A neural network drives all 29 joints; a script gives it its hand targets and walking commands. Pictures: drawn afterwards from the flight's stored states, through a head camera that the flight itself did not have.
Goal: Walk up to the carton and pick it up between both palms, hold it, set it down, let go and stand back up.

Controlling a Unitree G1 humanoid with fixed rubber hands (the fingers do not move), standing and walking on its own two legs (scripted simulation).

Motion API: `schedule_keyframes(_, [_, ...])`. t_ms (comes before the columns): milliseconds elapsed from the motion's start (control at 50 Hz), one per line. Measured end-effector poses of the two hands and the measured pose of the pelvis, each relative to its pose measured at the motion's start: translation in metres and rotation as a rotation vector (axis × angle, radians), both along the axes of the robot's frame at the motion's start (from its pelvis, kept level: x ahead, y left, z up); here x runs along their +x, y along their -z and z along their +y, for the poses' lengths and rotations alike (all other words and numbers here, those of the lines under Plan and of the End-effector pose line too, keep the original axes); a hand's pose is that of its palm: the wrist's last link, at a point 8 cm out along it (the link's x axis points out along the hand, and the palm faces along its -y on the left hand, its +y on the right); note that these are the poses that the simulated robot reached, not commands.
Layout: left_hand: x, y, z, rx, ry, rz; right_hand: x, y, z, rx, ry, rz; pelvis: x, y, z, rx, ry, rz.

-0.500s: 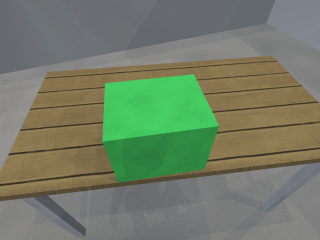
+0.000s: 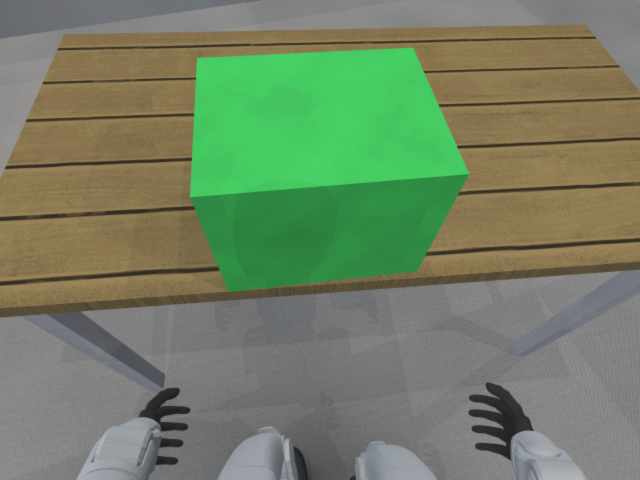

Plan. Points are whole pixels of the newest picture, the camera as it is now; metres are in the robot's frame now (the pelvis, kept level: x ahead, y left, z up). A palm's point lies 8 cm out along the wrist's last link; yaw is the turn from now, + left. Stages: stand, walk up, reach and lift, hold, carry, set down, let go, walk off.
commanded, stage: reach and lift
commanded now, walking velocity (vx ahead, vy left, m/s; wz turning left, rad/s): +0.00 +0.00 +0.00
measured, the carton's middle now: (317, 174) +0.48 +0.01 +0.06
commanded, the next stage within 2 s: none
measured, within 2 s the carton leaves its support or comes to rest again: neither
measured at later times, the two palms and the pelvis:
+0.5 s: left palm out of the picture +0.13 +0.23 -0.05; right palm out of the picture +0.12 -0.24 -0.05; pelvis -0.02 -0.03 +0.03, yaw +0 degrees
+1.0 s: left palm (135, 446) +0.17 +0.22 -0.02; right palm (574, 452) +0.14 -0.25 +0.00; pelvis +0.01 -0.02 +0.04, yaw -1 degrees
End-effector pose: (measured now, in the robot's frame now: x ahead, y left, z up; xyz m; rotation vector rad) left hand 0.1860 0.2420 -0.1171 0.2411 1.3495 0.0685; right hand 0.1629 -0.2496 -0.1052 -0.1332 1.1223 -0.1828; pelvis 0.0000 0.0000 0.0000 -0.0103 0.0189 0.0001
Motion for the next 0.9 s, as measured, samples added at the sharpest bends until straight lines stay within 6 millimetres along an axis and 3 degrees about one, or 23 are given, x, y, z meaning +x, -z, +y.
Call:
schedule_keyframes(60, [0.040, -0.029, -0.011, -0.014, 0.049, -0.155, 0.037, -0.022, 0.001, 0.021, -0.008, -0.141, -0.004, 0.001, -0.001, -0.021, 0.000, -0.029])
schedule_keyframes(100, [0.042, -0.047, -0.020, -0.022, 0.069, -0.198, 0.040, -0.036, 0.003, 0.033, -0.002, -0.179, -0.004, -0.005, -0.003, -0.031, -0.004, -0.057])
schedule_keyframes(180, [0.008, -0.058, -0.029, -0.028, 0.061, -0.160, 0.016, -0.052, -0.001, 0.032, 0.018, -0.158, 0.000, -0.019, -0.009, -0.024, -0.005, -0.089])
schedule_keyframes(280, [-0.045, -0.046, -0.025, -0.026, -0.001, -0.082, -0.025, -0.050, -0.009, 0.006, 0.023, -0.106, -0.003, -0.025, -0.018, -0.004, -0.002, -0.072])
schedule_keyframes(380, [-0.064, -0.047, -0.014, 0.008, -0.051, -0.132, -0.045, -0.045, -0.004, 0.038, 0.017, -0.106, -0.013, -0.023, -0.026, 0.004, -0.001, -0.051])
schedule_keyframes(460, [-0.059, -0.058, -0.011, 0.013, -0.055, -0.210, -0.048, -0.047, 0.002, 0.054, 0.015, -0.140, -0.020, -0.024, -0.031, 0.009, -0.007, -0.046])
schedule_keyframes(600, [-0.044, -0.078, -0.015, -0.010, -0.045, -0.321, -0.047, -0.067, 0.007, 0.049, 0.023, -0.231, -0.023, -0.030, -0.036, 0.019, -0.012, -0.062])
schedule_keyframes(760, [-0.035, -0.082, -0.018, -0.048, -0.053, -0.395, -0.050, -0.089, 0.004, 0.019, 0.027, -0.277, -0.016, -0.033, -0.037, 0.023, -0.013, -0.088])
schedule_keyframes(900, [-0.027, -0.085, -0.024, -0.064, -0.045, -0.450, -0.037, -0.099, -0.001, 0.027, 0.008, -0.333, -0.004, -0.036, -0.030, 0.020, -0.007, -0.085])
